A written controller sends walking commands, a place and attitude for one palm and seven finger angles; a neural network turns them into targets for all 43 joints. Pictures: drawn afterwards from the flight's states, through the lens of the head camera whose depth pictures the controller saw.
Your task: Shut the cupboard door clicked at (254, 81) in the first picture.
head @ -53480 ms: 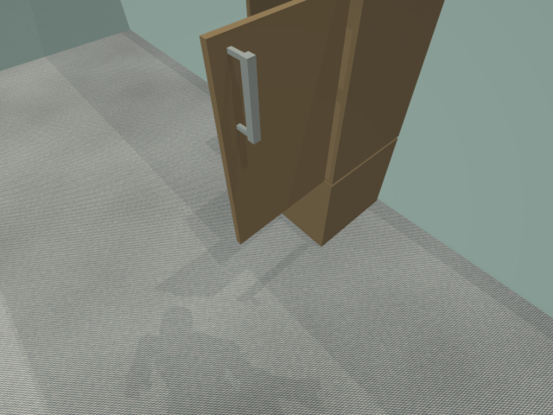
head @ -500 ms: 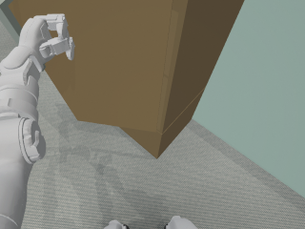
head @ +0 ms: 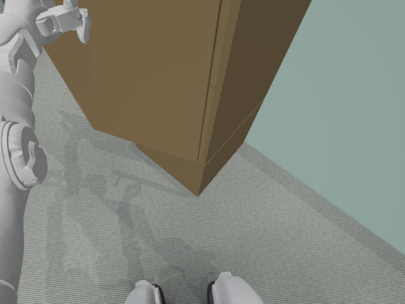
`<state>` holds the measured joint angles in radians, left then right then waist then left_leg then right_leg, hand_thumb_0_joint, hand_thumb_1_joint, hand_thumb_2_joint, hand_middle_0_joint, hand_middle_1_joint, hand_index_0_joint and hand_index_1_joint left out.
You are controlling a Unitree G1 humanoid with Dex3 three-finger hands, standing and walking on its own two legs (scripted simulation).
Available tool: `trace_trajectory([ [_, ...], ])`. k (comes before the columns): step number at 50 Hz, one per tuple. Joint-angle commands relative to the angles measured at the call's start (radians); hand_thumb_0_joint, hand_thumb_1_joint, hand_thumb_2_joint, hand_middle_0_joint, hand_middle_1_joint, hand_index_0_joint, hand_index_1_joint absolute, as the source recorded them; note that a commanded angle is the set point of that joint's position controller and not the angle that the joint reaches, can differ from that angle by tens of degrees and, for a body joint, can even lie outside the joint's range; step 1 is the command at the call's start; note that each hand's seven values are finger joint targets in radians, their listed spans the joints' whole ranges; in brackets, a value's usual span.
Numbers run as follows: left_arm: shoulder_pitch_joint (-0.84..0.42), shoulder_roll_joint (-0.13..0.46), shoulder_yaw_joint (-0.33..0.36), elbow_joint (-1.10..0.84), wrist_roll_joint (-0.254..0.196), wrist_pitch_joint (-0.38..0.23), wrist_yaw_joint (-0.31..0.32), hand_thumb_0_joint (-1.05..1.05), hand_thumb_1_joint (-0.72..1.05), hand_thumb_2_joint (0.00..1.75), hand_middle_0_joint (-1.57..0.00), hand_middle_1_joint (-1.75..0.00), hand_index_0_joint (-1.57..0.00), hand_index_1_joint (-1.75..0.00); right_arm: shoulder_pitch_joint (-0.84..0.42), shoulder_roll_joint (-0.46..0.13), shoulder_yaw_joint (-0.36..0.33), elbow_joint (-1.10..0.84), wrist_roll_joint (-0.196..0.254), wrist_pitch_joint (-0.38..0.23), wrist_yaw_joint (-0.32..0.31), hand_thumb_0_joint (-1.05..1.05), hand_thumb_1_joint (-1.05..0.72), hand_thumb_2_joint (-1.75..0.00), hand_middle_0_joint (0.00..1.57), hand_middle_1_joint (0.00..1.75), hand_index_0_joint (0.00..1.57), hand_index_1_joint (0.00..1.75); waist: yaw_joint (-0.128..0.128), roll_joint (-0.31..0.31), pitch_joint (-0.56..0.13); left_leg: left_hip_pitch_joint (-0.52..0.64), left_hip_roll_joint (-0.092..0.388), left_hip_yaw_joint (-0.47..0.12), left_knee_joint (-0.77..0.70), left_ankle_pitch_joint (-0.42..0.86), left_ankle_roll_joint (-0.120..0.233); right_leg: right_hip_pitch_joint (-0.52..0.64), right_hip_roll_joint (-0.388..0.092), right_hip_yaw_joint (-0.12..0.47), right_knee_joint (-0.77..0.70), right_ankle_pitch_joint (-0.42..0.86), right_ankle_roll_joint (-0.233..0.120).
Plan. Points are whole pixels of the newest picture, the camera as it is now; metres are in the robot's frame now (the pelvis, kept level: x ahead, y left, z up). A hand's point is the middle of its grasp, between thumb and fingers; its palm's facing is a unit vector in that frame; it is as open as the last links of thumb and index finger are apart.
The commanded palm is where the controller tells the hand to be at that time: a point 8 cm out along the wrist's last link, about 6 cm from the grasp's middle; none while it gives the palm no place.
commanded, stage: pull the fist back off the door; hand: left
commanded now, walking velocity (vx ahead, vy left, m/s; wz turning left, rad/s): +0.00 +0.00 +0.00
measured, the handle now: out of the picture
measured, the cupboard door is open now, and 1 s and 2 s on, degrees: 21 16 16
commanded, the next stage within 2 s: draw the hand back to the body in 0.94 s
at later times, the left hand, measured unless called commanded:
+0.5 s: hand (97, 13) +0.56 +0.09 +0.19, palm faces +0.08 -1.00 +0.00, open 3.1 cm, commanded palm +0.51 +0.14 +0.18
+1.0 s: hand (88, 57) +0.48 +0.10 +0.18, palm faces +0.06 -1.00 -0.02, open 3.1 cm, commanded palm +0.46 +0.15 +0.18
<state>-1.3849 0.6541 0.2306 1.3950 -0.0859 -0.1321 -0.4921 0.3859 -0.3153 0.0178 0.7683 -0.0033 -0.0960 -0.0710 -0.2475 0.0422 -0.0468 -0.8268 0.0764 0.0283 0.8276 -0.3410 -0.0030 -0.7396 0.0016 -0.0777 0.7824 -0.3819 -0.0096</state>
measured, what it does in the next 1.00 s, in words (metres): stands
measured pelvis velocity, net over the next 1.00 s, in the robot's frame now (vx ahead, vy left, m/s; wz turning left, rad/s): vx -0.01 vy -0.01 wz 0.01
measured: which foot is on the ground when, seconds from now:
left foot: down 0.00-1.00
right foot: down 0.00-1.00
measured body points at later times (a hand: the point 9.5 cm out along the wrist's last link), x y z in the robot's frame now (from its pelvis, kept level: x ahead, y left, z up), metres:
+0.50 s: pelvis +0.02 -0.01 +0.02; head +0.10 -0.02 +0.46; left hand +0.55 +0.14 +0.19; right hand -0.02 -0.25 -0.11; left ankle +0.02 +0.12 -0.70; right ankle -0.01 -0.12 -0.70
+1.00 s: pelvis -0.01 -0.01 +0.03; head +0.03 -0.02 +0.47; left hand +0.47 +0.15 +0.19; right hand +0.09 -0.27 -0.09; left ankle +0.02 +0.12 -0.70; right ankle -0.01 -0.12 -0.70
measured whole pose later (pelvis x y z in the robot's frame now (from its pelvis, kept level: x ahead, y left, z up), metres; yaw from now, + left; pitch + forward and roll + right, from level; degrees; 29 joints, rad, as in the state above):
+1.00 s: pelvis -0.01 -0.01 +0.03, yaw +1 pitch +7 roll +0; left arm -0.93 0.24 0.23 1.05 -0.09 -0.17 0.03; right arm 0.27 -0.26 0.00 0.71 0.03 -0.10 -0.03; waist -0.10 0.04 -0.05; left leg -0.48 0.06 0.04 0.63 -0.27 -0.02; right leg -0.42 0.00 -0.07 0.63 -0.33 -0.02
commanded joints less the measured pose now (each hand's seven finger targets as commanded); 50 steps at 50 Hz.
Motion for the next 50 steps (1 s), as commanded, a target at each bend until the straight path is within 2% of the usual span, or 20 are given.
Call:
trace_trajectory([
  [1,-0.62,0.086,0.0,-0.229,-0.03,-0.063,-0.019,0.0,0.9,0.9,-1.3,-1.5,-1.3,-1.5,0.207,-0.193,-0.071,-0.006,-0.005,-0.015,-0.011,0.0,-0.9,-0.9,0.2,0.3,0.2,0.3,-0.078,0.112,-0.53,0.56,-0.06,-0.079,0.009,0.39,0.043,-0.017,0.058,0.016,-0.087,0.382,0.002],
  [3,-0.639,0.09,-0.007,-0.238,-0.022,-0.063,-0.02,0.0,0.9,0.9,-1.3,-1.5,-1.3,-1.5,0.204,-0.197,-0.073,-0.004,-0.006,-0.015,-0.007,0.0,-0.9,-0.9,0.2,0.3,0.2,0.3,-0.076,0.147,-0.557,0.582,-0.059,-0.084,0.021,0.404,0.039,-0.04,0.059,0.017,-0.08,0.378,0.0],
  [4,-0.646,0.14,0.218,-0.243,-0.075,-0.023,0.189,0.0,0.9,0.9,-1.3,-1.5,-1.3,-1.5,0.264,-0.14,-0.053,-0.044,-0.009,-0.024,0.008,0.0,-0.9,-0.9,0.2,0.3,0.2,0.3,-0.015,0.187,-0.568,0.489,-0.04,-0.086,0.0,0.396,0.029,0.038,0.046,0.042,-0.118,0.365,0.005],
  [5,-0.597,0.076,0.173,-0.225,-0.047,0.001,0.294,0.0,0.9,0.9,-1.3,-1.5,-1.3,-1.5,0.271,-0.138,-0.051,-0.05,-0.017,-0.028,0.028,0.0,-0.9,-0.9,0.2,0.3,0.2,0.3,-0.024,0.159,-0.567,0.471,-0.045,-0.085,-0.02,0.394,0.022,0.069,0.048,0.035,-0.113,0.375,0.013],
  [6,-0.562,0.06,0.202,-0.219,-0.034,0.005,0.387,0.0,0.9,0.9,-1.3,-1.5,-1.3,-1.5,0.291,-0.136,-0.058,-0.053,-0.032,-0.029,0.043,0.0,-0.9,-0.9,0.2,0.3,0.2,0.3,-0.03,0.052,-0.561,0.459,-0.041,-0.096,-0.027,0.408,0.024,0.095,0.049,0.02,-0.11,0.384,0.019],
  [8,-0.527,-0.015,0.173,-0.354,0.05,-0.026,0.557,0.0,0.9,0.9,-1.3,-1.5,-1.3,-1.5,0.303,-0.121,-0.065,-0.075,-0.063,-0.027,0.082,0.0,-0.9,-0.9,0.2,0.3,0.2,0.3,-0.005,0.146,-0.614,0.516,-0.046,-0.081,-0.024,0.497,0.018,0.082,0.052,0.016,-0.101,0.43,0.02],
  [10,-0.47,-0.042,0.122,-0.414,0.134,-0.069,0.626,0.0,0.9,0.9,-1.3,-1.5,-1.3,-1.5,0.315,-0.118,-0.078,-0.077,-0.076,-0.021,0.114,0.0,-0.9,-0.9,0.2,0.3,0.2,0.3,0.0,0.154,-0.651,0.57,-0.047,-0.075,-0.027,0.542,0.016,0.102,0.056,0.016,-0.101,0.455,0.014],
  [13,-0.425,-0.075,0.084,-0.416,0.129,-0.078,0.575,0.0,0.9,0.9,-1.3,-1.5,-1.3,-1.5,0.3,-0.125,-0.093,-0.085,-0.056,0.004,0.118,0.0,-0.9,-0.9,0.2,0.3,0.2,0.3,0.008,0.105,-0.648,0.592,-0.055,-0.061,-0.064,0.538,0.016,0.188,0.063,0.026,-0.132,0.518,0.01],
  [16,-0.379,-0.009,0.157,-0.403,0.081,-0.068,0.531,0.0,0.9,0.9,-1.3,-1.5,-1.3,-1.5,0.291,-0.125,-0.09,-0.085,-0.039,0.017,0.099,0.0,-0.9,-0.9,0.2,0.3,0.2,0.3,0.041,0.062,-0.604,0.553,-0.063,-0.041,-0.106,0.486,0.019,0.291,0.062,0.035,-0.16,0.557,0.006],
  [17,-0.37,-0.022,0.159,-0.413,0.073,-0.073,0.529,0.0,0.9,0.9,-1.3,-1.5,-1.3,-1.5,0.279,-0.117,-0.087,-0.091,-0.035,0.016,0.097,0.0,-0.9,-0.9,0.2,0.3,0.2,0.3,0.045,0.049,-0.582,0.54,-0.065,-0.034,-0.117,0.478,0.021,0.304,0.064,0.037,-0.166,0.57,0.009],
  [21,-0.254,0.028,0.215,-0.444,0.083,-0.132,0.556,0.0,0.9,0.9,-1.3,-1.5,-1.3,-1.5,0.253,-0.103,-0.082,-0.107,-0.036,0.006,0.089,0.0,-0.9,-0.9,0.2,0.3,0.2,0.3,0.081,-0.011,-0.502,0.482,-0.072,-0.008,-0.15,0.427,0.029,0.389,0.057,0.041,-0.178,0.585,0.01],
  [23,-0.166,0.009,0.208,-0.433,0.096,-0.148,0.559,0.0,0.9,0.9,-1.3,-1.5,-1.3,-1.5,0.237,-0.099,-0.084,-0.111,-0.033,0.002,0.091,0.0,-0.9,-0.9,0.2,0.3,0.2,0.3,0.095,-0.028,-0.474,0.479,-0.073,0.002,-0.155,0.434,0.03,0.392,0.056,0.042,-0.176,0.605,0.01],
  [25,-0.096,-0.054,0.162,-0.433,0.084,-0.138,0.54,0.0,0.9,0.9,-1.3,-1.5,-1.3,-1.5,0.209,-0.098,-0.088,-0.124,-0.023,0.004,0.092,0.0,-0.9,-0.9,0.2,0.3,0.2,0.3,0.098,-0.052,-0.446,0.483,-0.074,0.014,-0.167,0.41,0.03,0.401,0.055,0.044,-0.187,0.604,0.012],
  [27,-0.073,-0.097,0.133,-0.463,0.062,-0.126,0.519,0.0,0.9,0.9,-1.3,-1.5,-1.3,-1.5,0.185,-0.097,-0.09,-0.128,-0.009,0.007,0.087,0.0,-0.9,-0.9,0.2,0.3,0.2,0.3,0.102,-0.031,-0.431,0.517,-0.074,0.022,-0.175,0.416,0.029,0.399,0.053,0.046,-0.197,0.608,0.011],
  [30,-0.05,-0.127,0.123,-0.551,0.01,-0.107,0.496,0.0,0.9,0.9,-1.3,-1.5,-1.3,-1.5,0.147,-0.097,-0.095,-0.139,0.002,0.008,0.077,0.0,-0.9,-0.9,0.2,0.3,0.2,0.3,0.115,-0.069,-0.436,0.537,-0.077,0.023,-0.19,0.396,0.033,0.435,0.052,0.049,-0.215,0.614,0.014],
  [32,-0.034,-0.182,0.077,-0.623,-0.005,-0.105,0.492,0.0,0.9,0.9,-1.3,-1.5,-1.3,-1.5,0.118,-0.086,-0.093,-0.142,0.011,0.004,0.071,0.0,-0.9,-0.9,0.2,0.3,0.2,0.3,0.121,-0.033,-0.44,0.58,-0.079,0.023,-0.192,0.412,0.033,0.43,0.05,0.047,-0.218,0.611,0.012],
  [38,-0.042,-0.264,-0.011,-0.689,-0.018,-0.087,0.515,0.0,0.9,0.9,-1.3,-1.5,-1.3,-1.5,0.047,-0.076,-0.086,-0.127,0.025,-0.01,0.055,0.0,-0.9,-0.9,0.2,0.3,0.2,0.3,0.111,-0.028,-0.359,0.61,-0.08,0.011,-0.214,0.329,0.031,0.385,0.042,0.044,-0.243,0.506,0.012],
  [43,-0.041,-0.236,0.013,-0.651,-0.02,-0.098,0.53,0.0,0.9,0.9,-1.3,-1.5,-1.3,-1.5,-0.002,-0.072,-0.072,-0.127,0.027,-0.022,0.042,0.0,-0.9,-0.9,0.2,0.3,0.2,0.3,0.126,-0.057,-0.332,0.589,-0.085,0.006,-0.231,0.25,0.031,0.383,0.032,0.051,-0.251,0.421,0.012],
  [47,-0.114,-0.219,0.003,-0.572,-0.012,-0.12,0.526,0.0,0.9,0.9,-1.3,-1.5,-1.3,-1.5,-0.015,-0.075,-0.061,-0.12,0.028,-0.031,0.038,0.0,-0.9,-0.9,0.2,0.3,0.2,0.3,0.105,-0.068,-0.295,0.557,-0.085,-0.002,-0.237,0.18,0.03,0.346,0.025,0.059,-0.258,0.345,0.016],
  [50,-0.118,-0.195,0.025,-0.515,-0.014,-0.13,0.519,0.0,0.9,0.9,-1.3,-1.5,-1.3,-1.5,-0.009,-0.079,-0.059,-0.119,0.025,-0.039,0.039,0.0,-0.9,-0.9,0.2,0.3,0.2,0.3,0.109,-0.062,-0.314,0.541,-0.085,-0.007,-0.232,0.172,0.027,0.346,0.023,0.061,-0.25,0.333,0.014],
])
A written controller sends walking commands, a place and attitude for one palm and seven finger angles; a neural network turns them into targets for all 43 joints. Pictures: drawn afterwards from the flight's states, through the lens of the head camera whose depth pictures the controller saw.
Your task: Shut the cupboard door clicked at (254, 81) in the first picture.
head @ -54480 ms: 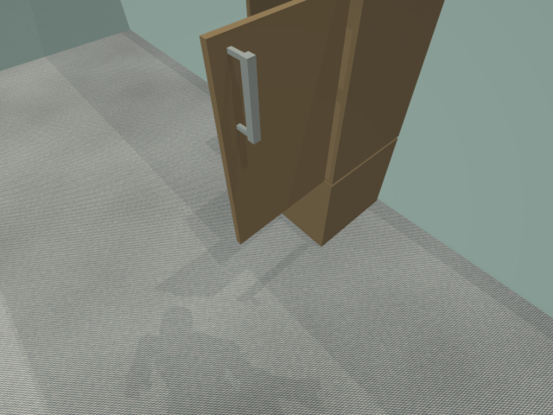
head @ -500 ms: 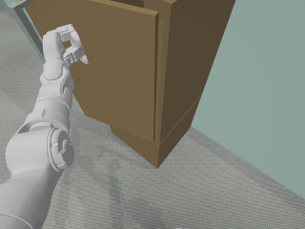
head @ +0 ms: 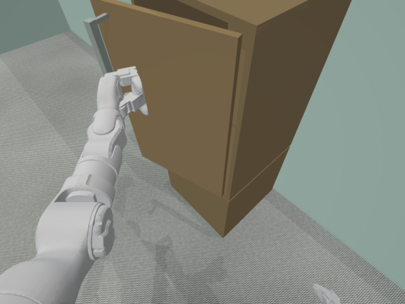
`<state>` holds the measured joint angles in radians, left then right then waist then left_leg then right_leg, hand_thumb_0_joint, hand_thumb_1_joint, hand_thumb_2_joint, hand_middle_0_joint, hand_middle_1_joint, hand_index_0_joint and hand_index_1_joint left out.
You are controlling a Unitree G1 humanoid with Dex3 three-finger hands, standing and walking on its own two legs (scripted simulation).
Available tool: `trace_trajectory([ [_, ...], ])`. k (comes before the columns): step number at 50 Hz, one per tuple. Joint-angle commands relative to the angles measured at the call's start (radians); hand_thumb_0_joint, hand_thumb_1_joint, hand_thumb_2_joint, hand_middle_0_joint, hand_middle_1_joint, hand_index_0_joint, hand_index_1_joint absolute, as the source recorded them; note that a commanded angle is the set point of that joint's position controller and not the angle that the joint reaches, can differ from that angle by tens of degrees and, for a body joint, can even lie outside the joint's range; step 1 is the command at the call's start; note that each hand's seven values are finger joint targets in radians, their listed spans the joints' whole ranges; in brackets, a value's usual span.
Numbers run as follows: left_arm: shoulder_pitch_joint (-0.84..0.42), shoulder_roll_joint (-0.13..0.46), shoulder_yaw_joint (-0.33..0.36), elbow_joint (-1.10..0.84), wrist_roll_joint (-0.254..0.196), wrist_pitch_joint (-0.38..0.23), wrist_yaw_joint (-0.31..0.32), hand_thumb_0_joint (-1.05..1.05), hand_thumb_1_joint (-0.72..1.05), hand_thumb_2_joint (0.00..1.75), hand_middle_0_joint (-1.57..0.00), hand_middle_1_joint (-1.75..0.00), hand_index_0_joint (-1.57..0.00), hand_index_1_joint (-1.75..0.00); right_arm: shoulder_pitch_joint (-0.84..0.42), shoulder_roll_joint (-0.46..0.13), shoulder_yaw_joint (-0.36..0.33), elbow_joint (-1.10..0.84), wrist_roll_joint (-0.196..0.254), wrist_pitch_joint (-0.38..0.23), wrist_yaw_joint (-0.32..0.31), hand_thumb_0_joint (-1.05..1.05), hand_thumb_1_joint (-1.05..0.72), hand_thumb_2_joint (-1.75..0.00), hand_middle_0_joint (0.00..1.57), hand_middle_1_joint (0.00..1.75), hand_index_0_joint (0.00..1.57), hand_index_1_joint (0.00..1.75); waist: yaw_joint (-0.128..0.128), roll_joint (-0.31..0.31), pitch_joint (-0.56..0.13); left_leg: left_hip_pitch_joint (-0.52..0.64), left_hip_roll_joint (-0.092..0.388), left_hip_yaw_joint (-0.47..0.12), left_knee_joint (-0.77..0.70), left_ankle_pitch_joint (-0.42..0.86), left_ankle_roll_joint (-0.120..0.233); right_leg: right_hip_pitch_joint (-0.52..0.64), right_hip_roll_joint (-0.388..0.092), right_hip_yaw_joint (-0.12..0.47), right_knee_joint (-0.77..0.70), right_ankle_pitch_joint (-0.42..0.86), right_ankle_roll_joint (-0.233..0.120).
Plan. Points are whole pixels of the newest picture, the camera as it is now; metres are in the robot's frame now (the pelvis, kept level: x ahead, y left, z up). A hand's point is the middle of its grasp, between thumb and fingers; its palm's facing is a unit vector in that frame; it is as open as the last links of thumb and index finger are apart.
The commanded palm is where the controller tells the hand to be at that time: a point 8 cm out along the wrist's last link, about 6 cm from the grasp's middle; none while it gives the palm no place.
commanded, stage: draw the hand back to the body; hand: left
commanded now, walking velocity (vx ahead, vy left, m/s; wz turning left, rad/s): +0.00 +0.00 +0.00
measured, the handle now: (108, 53) +0.67 +0.21 +0.15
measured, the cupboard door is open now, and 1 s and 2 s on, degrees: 16 16 16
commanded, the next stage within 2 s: step back with the hand held close in 1.64 s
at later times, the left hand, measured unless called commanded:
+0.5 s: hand (101, 128) +0.39 +0.17 +0.16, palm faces +0.06 -1.00 -0.02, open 3.1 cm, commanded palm +0.34 +0.21 +0.17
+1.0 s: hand (29, 191) +0.27 +0.24 +0.17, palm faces +0.35 -0.89 -0.30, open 4.2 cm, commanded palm +0.22 +0.28 +0.18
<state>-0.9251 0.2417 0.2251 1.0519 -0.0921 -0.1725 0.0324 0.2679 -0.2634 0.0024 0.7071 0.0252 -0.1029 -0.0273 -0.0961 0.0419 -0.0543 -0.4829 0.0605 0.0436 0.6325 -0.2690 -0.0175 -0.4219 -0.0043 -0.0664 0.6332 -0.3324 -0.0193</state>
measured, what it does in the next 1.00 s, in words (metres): stands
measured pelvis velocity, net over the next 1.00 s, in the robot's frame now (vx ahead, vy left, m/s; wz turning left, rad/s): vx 0.01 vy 0.01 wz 0.00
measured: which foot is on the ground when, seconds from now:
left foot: down 0.00-1.00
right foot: down 0.00-1.00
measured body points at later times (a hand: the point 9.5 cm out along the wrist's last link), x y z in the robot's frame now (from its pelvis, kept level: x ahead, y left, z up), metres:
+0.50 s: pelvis +0.00 +0.01 +0.01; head +0.00 -0.01 +0.46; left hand +0.38 +0.22 +0.17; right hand +0.10 -0.25 -0.11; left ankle +0.03 +0.13 -0.72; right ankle -0.01 -0.10 -0.72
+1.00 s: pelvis +0.01 +0.01 +0.02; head +0.00 -0.02 +0.47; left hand +0.24 +0.28 +0.19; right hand +0.21 -0.20 -0.07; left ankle +0.03 +0.13 -0.72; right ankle -0.01 -0.10 -0.72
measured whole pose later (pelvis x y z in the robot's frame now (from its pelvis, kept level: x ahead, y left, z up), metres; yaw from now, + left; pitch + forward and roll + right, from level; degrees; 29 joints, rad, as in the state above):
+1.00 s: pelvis +0.01 +0.01 +0.02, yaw +0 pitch -4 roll +0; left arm 0.17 0.30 0.21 -0.17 -0.07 -0.05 0.09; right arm 0.16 -0.21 0.06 0.63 0.02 -0.03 -0.07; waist 0.05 0.07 0.02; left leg -0.12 0.03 0.06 0.39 -0.20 -0.01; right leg -0.06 -0.02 -0.06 0.38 -0.25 0.00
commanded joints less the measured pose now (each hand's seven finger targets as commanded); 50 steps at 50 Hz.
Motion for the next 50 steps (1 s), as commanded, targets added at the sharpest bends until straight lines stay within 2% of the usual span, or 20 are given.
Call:
trace_trajectory([
  [1,-0.559,0.233,0.047,-0.151,-0.005,-0.093,-0.007,0.0,0.9,0.9,-1.3,-1.5,-1.3,-1.5,0.12,-0.136,-0.045,-0.058,-0.004,-0.032,-0.004,0.0,-0.9,-0.9,0.2,0.3,0.2,0.3,-0.036,-0.075,-0.321,0.196,-0.069,-0.023,-0.034,0.106,0.042,0.033,0.031,0.047,-0.095,0.281,0.022],
  [3,-0.598,0.195,0.01,-0.144,-0.007,-0.096,-0.016,0.0,0.9,0.9,-1.3,-1.5,-1.3,-1.5,0.122,-0.132,-0.043,-0.058,-0.005,-0.039,-0.001,0.0,-0.9,-0.9,0.2,0.3,0.2,0.3,-0.053,-0.056,-0.319,0.192,-0.068,-0.025,-0.029,0.096,0.041,0.008,0.03,0.048,-0.093,0.275,0.024],
  [6,-0.407,0.248,0.09,-0.199,-0.021,-0.104,-0.033,0.0,0.9,0.9,-1.3,-1.5,-1.3,-1.5,0.125,-0.139,-0.051,-0.094,-0.005,-0.036,0.001,0.0,-0.9,-0.9,0.2,0.3,0.2,0.3,0.017,-0.052,-0.434,0.223,-0.069,-0.018,-0.035,0.176,0.039,0.105,0.036,0.038,-0.069,0.346,0.013],
  [7,-0.338,0.258,0.101,-0.228,-0.024,-0.099,-0.04,0.0,0.9,0.9,-1.3,-1.5,-1.3,-1.5,0.112,-0.135,-0.05,-0.108,0.001,-0.033,0.003,0.0,-0.9,-0.9,0.2,0.3,0.2,0.3,0.036,-0.054,-0.434,0.216,-0.066,-0.013,-0.039,0.191,0.039,0.126,0.036,0.038,-0.068,0.368,0.012],
  [8,-0.311,0.212,0.061,-0.27,-0.031,-0.088,-0.051,0.0,0.9,0.9,-1.3,-1.5,-1.3,-1.5,0.101,-0.131,-0.047,-0.122,0.004,-0.031,0.005,0.0,-0.9,-0.9,0.2,0.3,0.2,0.3,0.033,-0.056,-0.415,0.211,-0.068,-0.007,-0.045,0.191,0.041,0.132,0.037,0.036,-0.075,0.377,0.014],
  [10,-0.235,0.245,0.095,-0.341,-0.042,-0.062,-0.058,0.0,0.9,0.9,-1.3,-1.5,-1.3,-1.5,0.093,-0.136,-0.055,-0.135,0.012,-0.024,0.001,0.0,-0.9,-0.9,0.2,0.3,0.2,0.3,0.048,-0.117,-0.386,0.203,-0.063,0.003,-0.058,0.183,0.046,0.159,0.04,0.037,-0.093,0.378,0.019],
  [13,-0.173,0.27,0.116,-0.539,-0.062,-0.036,-0.066,0.0,0.9,0.9,-1.3,-1.5,-1.3,-1.5,0.055,-0.13,-0.055,-0.161,0.018,-0.017,-0.007,0.0,-0.9,-0.9,0.2,0.3,0.2,0.3,0.073,-0.076,-0.388,0.237,-0.063,0.013,-0.08,0.216,0.049,0.212,0.039,0.04,-0.107,0.41,0.018],
  [16,-0.086,0.245,0.085,-0.714,-0.072,-0.017,-0.073,0.0,0.9,0.9,-1.3,-1.5,-1.3,-1.5,0.016,-0.12,-0.055,-0.175,0.023,-0.024,-0.018,0.0,-0.9,-0.9,0.2,0.3,0.2,0.3,0.08,-0.057,-0.361,0.282,-0.06,0.017,-0.094,0.228,0.054,0.224,0.043,0.037,-0.126,0.4,0.019],
  [18,-0.025,0.214,0.057,-0.791,-0.08,0.01,-0.081,0.0,0.9,0.9,-1.3,-1.5,-1.3,-1.5,-0.019,-0.11,-0.05,-0.175,0.027,-0.03,-0.025,0.0,-0.9,-0.9,0.2,0.3,0.2,0.3,0.083,0.003,-0.319,0.311,-0.059,0.017,-0.108,0.214,0.052,0.204,0.042,0.034,-0.141,0.371,0.016],
  [23,0.122,0.186,0.035,-0.91,-0.11,0.102,-0.106,0.0,0.9,0.9,-1.3,-1.5,-1.3,-1.5,-0.092,-0.106,-0.035,-0.186,0.038,-0.04,-0.044,0.0,-0.9,-0.9,0.2,0.3,0.2,0.3,0.096,0.0,-0.245,0.348,-0.058,0.002,-0.146,0.171,0.049,0.193,0.039,0.024,-0.179,0.289,0.015],
  [25,0.196,0.157,0.016,-0.943,-0.125,0.143,-0.12,0.0,0.9,0.9,-1.24,-1.44,-1.24,-1.44,-0.123,-0.104,-0.026,-0.196,0.042,-0.044,-0.049,0.0,-0.9,-0.9,0.2,0.3,0.2,0.3,0.101,-0.035,-0.219,0.355,-0.058,-0.001,-0.157,0.166,0.048,0.196,0.036,0.018,-0.189,0.283,0.016],
  [28,0.277,0.177,0.041,-1.002,-0.14,0.193,-0.137,0.0,0.9,0.9,-1.16,-1.35,-1.16,-1.35,-0.166,-0.103,-0.013,-0.21,0.046,-0.043,-0.056,0.0,-0.9,-0.9,0.2,0.3,0.2,0.3,0.112,-0.058,-0.18,0.361,-0.06,-0.009,-0.171,0.159,0.048,0.204,0.032,0.014,-0.201,0.271,0.017],
  [29,0.356,0.197,-0.025,-1.134,-0.041,0.118,-0.059,0.0,0.9,0.9,-1.13,-1.32,-1.13,-1.32,-0.174,-0.078,-0.01,-0.231,0.029,-0.043,-0.057,0.0,-0.9,-0.9,0.2,0.3,0.2,0.3,0.1,-0.03,-0.092,0.376,-0.059,0.019,-0.205,0.14,0.048,0.172,0.013,0.043,-0.257,0.233,0.028],
  [31,0.489,0.172,-0.028,-1.122,-0.016,0.088,0.004,0.0,0.9,0.9,-1.08,-1.26,-1.08,-1.26,-0.178,-0.086,-0.008,-0.214,0.019,-0.027,-0.056,0.0,-0.9,-0.9,0.2,0.3,0.2,0.3,0.102,-0.084,-0.06,0.374,-0.054,0.007,-0.233,0.105,0.044,0.189,0.02,0.031,-0.287,0.174,0.026],
  [33,0.485,0.166,-0.045,-1.188,0.001,0.071,0.027,0.0,0.9,0.9,-1.02,-1.2,-1.02,-1.2,-0.199,-0.079,-0.002,-0.219,0.014,-0.012,-0.055,0.0,-0.9,-0.9,0.2,0.3,0.2,0.3,0.094,-0.074,-0.054,0.402,-0.051,0.007,-0.254,0.106,0.045,0.205,0.017,0.032,-0.299,0.17,0.026],
  [37,0.528,0.202,-0.013,-1.287,0.02,0.052,0.056,0.0,0.9,0.9,-0.92,-1.08,-0.92,-1.08,-0.213,-0.071,0.001,-0.22,0.003,0.001,-0.058,0.0,-0.9,-0.9,0.2,0.3,0.2,0.3,0.1,0.023,-0.088,0.456,-0.052,0.01,-0.274,0.135,0.043,0.255,0.015,0.035,-0.318,0.194,0.018],
  [41,0.647,0.227,0.023,-1.366,0.029,0.044,0.07,0.0,0.9,0.9,-0.81,-0.96,-0.81,-0.96,-0.222,-0.072,0.002,-0.222,-0.006,0.004,-0.057,0.0,-0.9,-0.9,0.2,0.3,0.2,0.3,0.115,0.042,-0.113,0.49,-0.052,0.006,-0.278,0.193,0.039,0.293,0.022,0.029,-0.322,0.248,0.013],
  [42,0.695,0.201,0.009,-1.388,0.024,0.048,0.069,0.0,0.9,0.9,-0.78,-0.93,-0.78,-0.93,-0.224,-0.063,0.003,-0.228,-0.008,0.007,-0.057,0.0,-0.9,-0.9,0.2,0.3,0.2,0.3,0.116,0.066,-0.111,0.486,-0.052,0.002,-0.282,0.201,0.036,0.309,0.016,0.025,-0.313,0.255,0.012],
  [46,0.872,0.235,0.07,-1.418,0.024,0.051,0.073,0.0,0.9,0.9,-0.67,-0.81,-0.67,-0.81,-0.235,-0.071,-0.001,-0.231,-0.013,0.013,-0.055,0.0,-0.9,-0.9,0.2,0.3,0.2,0.3,0.135,-0.022,-0.096,0.471,-0.05,0.001,-0.279,0.247,0.039,0.333,0.021,0.021,-0.318,0.306,0.016],
  [50,0.982,0.241,0.107,-1.485,0.022,0.048,0.075,0.0,0.9,0.9,-0.56,-0.69,-0.56,-0.69,-0.24,-0.063,-0.001,-0.238,-0.013,0.021,-0.051,0.0,-0.9,-0.9,0.2,0.3,0.2,0.3,0.14,-0.011,-0.058,0.448,-0.051,0.001,-0.279,0.246,0.034,0.327,0.016,0.014,-0.311,0.304,0.019],
])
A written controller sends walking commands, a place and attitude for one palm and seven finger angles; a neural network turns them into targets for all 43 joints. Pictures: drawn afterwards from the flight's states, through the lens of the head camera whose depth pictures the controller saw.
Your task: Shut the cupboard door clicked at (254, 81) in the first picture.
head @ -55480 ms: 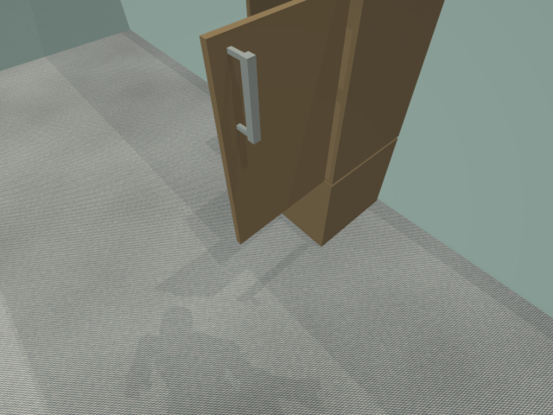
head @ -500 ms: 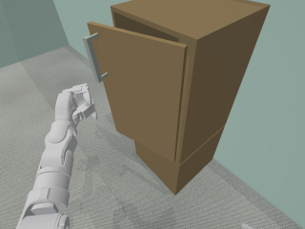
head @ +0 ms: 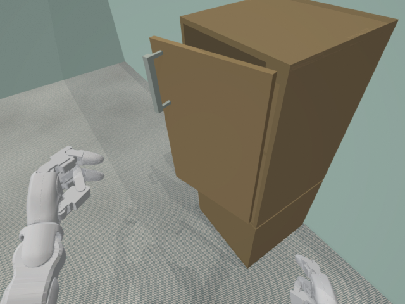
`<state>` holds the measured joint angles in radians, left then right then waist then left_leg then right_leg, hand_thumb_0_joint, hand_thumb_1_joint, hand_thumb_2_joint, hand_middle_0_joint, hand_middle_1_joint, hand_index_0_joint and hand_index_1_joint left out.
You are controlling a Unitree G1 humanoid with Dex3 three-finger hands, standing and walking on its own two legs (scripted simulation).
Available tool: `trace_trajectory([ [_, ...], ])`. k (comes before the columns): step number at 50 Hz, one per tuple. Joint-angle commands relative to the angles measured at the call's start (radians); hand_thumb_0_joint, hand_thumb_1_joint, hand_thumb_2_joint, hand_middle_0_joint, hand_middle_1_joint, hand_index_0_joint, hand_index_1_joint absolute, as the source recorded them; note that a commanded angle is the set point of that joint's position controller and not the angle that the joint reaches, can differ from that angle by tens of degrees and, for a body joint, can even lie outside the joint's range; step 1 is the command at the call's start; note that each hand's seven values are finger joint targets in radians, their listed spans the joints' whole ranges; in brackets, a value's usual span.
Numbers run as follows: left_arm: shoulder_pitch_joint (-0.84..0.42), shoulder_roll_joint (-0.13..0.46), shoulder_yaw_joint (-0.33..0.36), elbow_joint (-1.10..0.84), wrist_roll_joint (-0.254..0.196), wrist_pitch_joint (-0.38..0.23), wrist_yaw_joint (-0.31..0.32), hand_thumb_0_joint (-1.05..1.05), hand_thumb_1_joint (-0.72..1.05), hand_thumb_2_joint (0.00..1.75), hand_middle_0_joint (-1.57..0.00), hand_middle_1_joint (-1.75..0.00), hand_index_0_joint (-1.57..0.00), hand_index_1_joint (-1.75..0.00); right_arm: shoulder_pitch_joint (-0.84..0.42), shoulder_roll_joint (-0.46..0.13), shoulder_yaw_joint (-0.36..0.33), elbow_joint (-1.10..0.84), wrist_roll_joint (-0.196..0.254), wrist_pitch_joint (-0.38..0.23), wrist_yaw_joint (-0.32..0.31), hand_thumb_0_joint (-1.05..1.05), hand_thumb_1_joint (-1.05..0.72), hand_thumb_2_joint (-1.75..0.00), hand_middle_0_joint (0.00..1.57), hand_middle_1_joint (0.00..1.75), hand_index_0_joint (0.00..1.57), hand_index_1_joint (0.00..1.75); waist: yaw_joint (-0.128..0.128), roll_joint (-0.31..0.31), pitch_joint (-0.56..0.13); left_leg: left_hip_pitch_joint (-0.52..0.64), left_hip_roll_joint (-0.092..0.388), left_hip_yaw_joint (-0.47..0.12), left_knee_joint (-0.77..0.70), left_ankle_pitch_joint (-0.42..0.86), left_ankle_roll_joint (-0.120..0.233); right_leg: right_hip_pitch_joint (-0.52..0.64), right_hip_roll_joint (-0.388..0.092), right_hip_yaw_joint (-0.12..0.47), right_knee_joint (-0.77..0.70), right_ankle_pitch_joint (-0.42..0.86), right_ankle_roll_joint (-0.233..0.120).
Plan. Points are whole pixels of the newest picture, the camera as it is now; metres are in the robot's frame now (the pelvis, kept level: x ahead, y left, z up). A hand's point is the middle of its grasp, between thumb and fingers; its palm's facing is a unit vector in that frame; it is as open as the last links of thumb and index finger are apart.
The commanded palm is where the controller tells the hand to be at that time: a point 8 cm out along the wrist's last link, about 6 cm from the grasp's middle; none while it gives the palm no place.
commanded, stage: draw the hand back to the body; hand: left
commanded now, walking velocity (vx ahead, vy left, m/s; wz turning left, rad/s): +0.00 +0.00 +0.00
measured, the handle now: (158, 83) +0.66 +0.20 +0.13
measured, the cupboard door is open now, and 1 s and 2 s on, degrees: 16 16 16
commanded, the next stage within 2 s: step back with the hand held close in 0.64 s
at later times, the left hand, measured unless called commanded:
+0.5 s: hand (47, 219) +0.20 +0.27 +0.15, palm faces +0.49 -0.77 -0.40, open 7.3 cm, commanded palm +0.15 +0.30 +0.17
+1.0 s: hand (42, 219) +0.20 +0.28 +0.15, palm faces +0.38 -0.78 -0.49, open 7.4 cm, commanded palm +0.14 +0.31 +0.17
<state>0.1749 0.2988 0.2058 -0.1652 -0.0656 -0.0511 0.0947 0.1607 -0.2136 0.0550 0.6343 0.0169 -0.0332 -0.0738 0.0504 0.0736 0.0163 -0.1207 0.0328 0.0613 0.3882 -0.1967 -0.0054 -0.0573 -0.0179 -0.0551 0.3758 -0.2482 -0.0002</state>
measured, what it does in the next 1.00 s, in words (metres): stands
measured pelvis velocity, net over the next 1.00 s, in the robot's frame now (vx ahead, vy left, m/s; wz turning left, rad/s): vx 0.00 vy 0.02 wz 0.00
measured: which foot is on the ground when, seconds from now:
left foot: down 0.00-1.00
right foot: down 0.00-1.00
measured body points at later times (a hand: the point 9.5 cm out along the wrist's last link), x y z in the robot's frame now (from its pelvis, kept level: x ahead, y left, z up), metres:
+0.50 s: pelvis +0.01 +0.00 +0.00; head -0.01 -0.03 +0.45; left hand +0.16 +0.31 +0.17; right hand +0.20 -0.23 -0.09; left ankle +0.01 +0.12 -0.74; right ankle -0.02 -0.12 -0.74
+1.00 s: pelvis +0.00 +0.02 -0.01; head +0.00 -0.01 +0.44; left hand +0.17 +0.32 +0.17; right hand +0.17 -0.23 -0.10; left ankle +0.01 +0.12 -0.74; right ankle -0.02 -0.12 -0.74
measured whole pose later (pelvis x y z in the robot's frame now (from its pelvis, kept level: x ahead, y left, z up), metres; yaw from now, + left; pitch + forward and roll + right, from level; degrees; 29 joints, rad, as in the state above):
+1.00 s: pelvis +0.00 +0.02 -0.01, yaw +0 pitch +0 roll -1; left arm 0.53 0.40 0.37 -0.41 -0.07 -0.10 0.12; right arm 0.18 -0.25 -0.01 0.59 0.03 0.02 -0.10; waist 0.01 0.07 -0.01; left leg -0.27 0.03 0.06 0.51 -0.24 0.01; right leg -0.19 -0.03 -0.05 0.46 -0.27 0.02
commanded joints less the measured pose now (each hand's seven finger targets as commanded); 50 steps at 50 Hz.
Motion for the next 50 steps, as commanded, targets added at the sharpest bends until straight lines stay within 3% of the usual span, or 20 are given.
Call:
trace_trajectory([
  [1,-0.06,0.212,0.16,-0.259,-0.005,-0.073,0.014,0.0,0.9,0.9,-0.53,-0.66,-0.53,-0.66,-0.135,-0.118,-0.06,-0.164,-0.007,-0.051,-0.007,0.0,-0.9,-0.9,0.2,0.3,0.2,0.3,0.002,-0.069,-0.123,0.083,-0.023,-0.011,-0.032,0.176,0.028,-0.034,0.028,0.008,-0.062,0.226,0.004],
  [3,-0.024,0.214,0.177,-0.317,-0.004,-0.084,0.017,0.0,0.9,0.9,-0.47,-0.6,-0.47,-0.6,-0.132,-0.11,-0.061,-0.168,-0.005,-0.053,-0.006,0.0,-0.9,-0.9,0.2,0.3,0.2,0.3,0.003,-0.024,-0.142,0.083,-0.025,-0.009,-0.025,0.191,0.025,-0.026,0.022,0.006,-0.047,0.237,0.003],
  [9,0.166,0.226,0.237,-0.369,-0.008,-0.095,0.027,0.0,0.9,0.9,-0.31,-0.42,-0.31,-0.42,-0.119,-0.106,-0.076,-0.164,-0.004,-0.069,-0.008,0.0,-0.9,-0.9,0.2,0.3,0.2,0.3,0.006,-0.039,-0.092,0.06,-0.021,-0.005,-0.016,0.195,0.028,-0.047,0.02,0.0,-0.047,0.228,0.008],
  [13,0.268,0.253,0.289,-0.411,-0.006,-0.108,0.035,0.0,0.9,0.9,-0.2,-0.3,-0.2,-0.3,-0.108,-0.109,-0.083,-0.165,-0.004,-0.088,-0.012,0.0,-0.9,-0.9,0.2,0.3,0.2,0.3,0.014,-0.032,-0.094,0.06,-0.022,0.0,-0.009,0.202,0.03,-0.051,0.019,0.001,-0.048,0.234,0.01],
  [14,0.244,0.22,0.251,-0.416,-0.003,-0.109,0.033,0.0,0.9,0.9,-0.2,-0.3,-0.2,-0.3,-0.11,-0.107,-0.083,-0.161,-0.003,-0.091,-0.012,0.0,-0.9,-0.9,0.2,0.3,0.2,0.3,0.003,-0.013,-0.074,0.058,-0.022,0.003,-0.011,0.192,0.029,-0.065,0.018,0.001,-0.049,0.22,0.011],
  [16,0.186,0.225,0.244,-0.398,0.003,-0.109,0.036,0.0,0.9,0.9,-0.2,-0.3,-0.2,-0.3,-0.104,-0.117,-0.087,-0.147,-0.005,-0.102,-0.017,0.0,-0.9,-0.9,0.2,0.3,0.2,0.3,-0.007,-0.042,-0.044,0.067,-0.021,0.004,-0.011,0.161,0.034,-0.103,0.021,0.005,-0.074,0.187,0.014],
  [17,0.17,0.218,0.236,-0.393,0.004,-0.109,0.04,0.0,0.9,0.9,-0.2,-0.3,-0.2,-0.3,-0.098,-0.117,-0.087,-0.147,-0.006,-0.104,-0.02,0.0,-0.9,-0.9,0.2,0.3,0.2,0.3,-0.01,-0.026,-0.043,0.063,-0.022,0.001,-0.017,0.155,0.034,-0.096,0.017,0.004,-0.065,0.178,0.012],
  [21,0.159,0.233,0.25,-0.366,0.007,-0.109,0.042,0.0,0.9,0.9,-0.2,-0.3,-0.2,-0.3,-0.102,-0.121,-0.088,-0.14,-0.006,-0.109,-0.026,0.0,-0.9,-0.9,0.2,0.3,0.2,0.3,-0.001,-0.062,-0.056,0.077,-0.027,0.001,-0.019,0.143,0.04,-0.096,0.02,0.006,-0.079,0.164,0.015],
  [22,0.168,0.214,0.234,-0.377,0.005,-0.109,0.041,0.0,0.9,0.9,-0.2,-0.3,-0.2,-0.3,-0.103,-0.113,-0.087,-0.145,-0.006,-0.108,-0.026,0.0,-0.9,-0.9,0.2,0.3,0.2,0.3,0.0,-0.028,-0.069,0.077,-0.027,0.003,-0.022,0.148,0.038,-0.077,0.014,0.009,-0.068,0.17,0.013],
  [26,0.181,0.251,0.272,-0.4,0.008,-0.109,0.043,0.0,0.9,0.9,-0.2,-0.3,-0.2,-0.3,-0.109,-0.114,-0.083,-0.143,-0.01,-0.112,-0.022,0.0,-0.9,-0.9,0.2,0.3,0.2,0.3,0.012,-0.011,-0.084,0.081,-0.029,-0.003,-0.017,0.179,0.033,-0.059,0.021,0.007,-0.07,0.203,0.009],
  [29,0.213,0.225,0.26,-0.39,0.002,-0.101,0.039,0.0,0.9,0.9,-0.2,-0.3,-0.2,-0.3,-0.109,-0.102,-0.078,-0.152,-0.012,-0.104,-0.018,0.0,-0.9,-0.9,0.2,0.3,0.2,0.3,0.012,-0.017,-0.07,0.066,-0.027,-0.002,-0.016,0.2,0.03,-0.049,0.018,0.005,-0.057,0.233,0.009],
  [31,0.213,0.243,0.278,-0.392,0.002,-0.1,0.035,0.0,0.9,0.9,-0.2,-0.3,-0.2,-0.3,-0.11,-0.105,-0.079,-0.15,-0.011,-0.103,-0.018,0.0,-0.9,-0.9,0.2,0.3,0.2,0.3,0.013,-0.023,-0.067,0.069,-0.025,0.0,-0.014,0.207,0.029,-0.053,0.021,0.005,-0.068,0.24,0.01],
  [32,0.209,0.223,0.258,-0.402,0.001,-0.098,0.034,0.0,0.9,0.9,-0.2,-0.3,-0.2,-0.3,-0.11,-0.1,-0.076,-0.155,-0.01,-0.099,-0.016,0.0,-0.9,-0.9,0.2,0.3,0.2,0.3,0.009,0.008,-0.064,0.067,-0.023,-0.001,-0.019,0.203,0.026,-0.05,0.017,0.005,-0.058,0.232,0.009],
  [37,0.216,0.215,0.253,-0.384,-0.003,-0.092,0.032,0.0,0.9,0.9,-0.2,-0.3,-0.2,-0.3,-0.107,-0.101,-0.077,-0.159,-0.01,-0.094,-0.017,0.0,-0.9,-0.9,0.2,0.3,0.2,0.3,0.007,-0.024,-0.06,0.065,-0.021,-0.001,-0.026,0.18,0.028,-0.06,0.018,0.002,-0.066,0.204,0.012],
  [38,0.202,0.224,0.257,-0.391,-0.001,-0.093,0.033,0.0,0.9,0.9,-0.2,-0.3,-0.2,-0.3,-0.11,-0.104,-0.077,-0.158,-0.01,-0.094,-0.017,0.0,-0.9,-0.9,0.2,0.3,0.2,0.3,0.007,-0.028,-0.054,0.067,-0.022,-0.001,-0.024,0.178,0.029,-0.068,0.021,0.004,-0.071,0.201,0.011],
  [39,0.115,0.354,0.362,-0.446,-0.001,-0.122,0.037,0.0,0.9,0.9,-0.2,-0.3,-0.2,-0.3,-0.095,-0.139,-0.09,-0.18,-0.004,-0.07,-0.014,0.0,-0.9,-0.9,0.2,0.3,0.2,0.3,-0.022,-0.044,-0.032,-0.009,0.008,-0.01,0.05,0.141,0.043,-0.147,-0.039,0.059,-0.101,0.273,0.008],
  [40,0.201,0.283,0.299,-0.38,0.0,-0.12,0.029,0.0,0.9,0.9,-0.2,-0.3,-0.2,-0.3,-0.095,-0.121,-0.086,-0.165,-0.006,-0.054,-0.017,0.0,-0.9,-0.9,0.2,0.3,0.2,0.3,-0.031,-0.089,-0.058,-0.012,0.005,-0.017,0.085,0.149,0.04,-0.148,-0.074,0.059,-0.081,0.33,-0.001],
  [42,0.243,0.262,0.272,-0.394,0.004,-0.129,0.027,0.0,0.9,0.9,-0.2,-0.3,-0.2,-0.3,-0.097,-0.116,-0.086,-0.181,-0.003,-0.036,-0.018,0.0,-0.9,-0.9,0.2,0.3,0.2,0.3,-0.034,-0.081,-0.109,-0.02,0.005,-0.014,0.116,0.197,0.035,-0.14,-0.098,0.057,-0.036,0.407,-0.004],
  [45,0.315,0.283,0.297,-0.418,-0.004,-0.122,0.04,0.0,0.9,0.9,-0.2,-0.3,-0.2,-0.3,-0.079,-0.127,-0.098,-0.198,0.001,-0.008,-0.024,0.0,-0.9,-0.9,0.2,0.3,0.2,0.3,-0.036,-0.062,-0.192,-0.009,0.023,-0.015,0.131,0.306,0.031,-0.125,-0.095,0.052,0.024,0.467,-0.001],
  [50,0.341,0.328,0.342,-0.485,-0.012,-0.122,0.057,0.0,0.9,0.9,-0.2,-0.3,-0.2,-0.3,-0.075,-0.136,-0.101,-0.231,0.006,0.023,-0.039,0.0,-0.9,-0.9,0.2,0.3,0.2,0.3,-0.037,-0.034,-0.217,-0.042,0.053,-0.047,0.101,0.417,0.03,-0.114,-0.053,0.028,0.095,0.432,0.012],
])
